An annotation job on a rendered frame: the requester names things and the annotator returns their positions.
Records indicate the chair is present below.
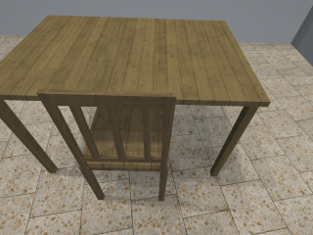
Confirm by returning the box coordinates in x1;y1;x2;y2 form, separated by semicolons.
36;89;177;202

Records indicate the table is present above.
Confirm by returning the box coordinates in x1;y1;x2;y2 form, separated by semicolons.
0;15;271;177

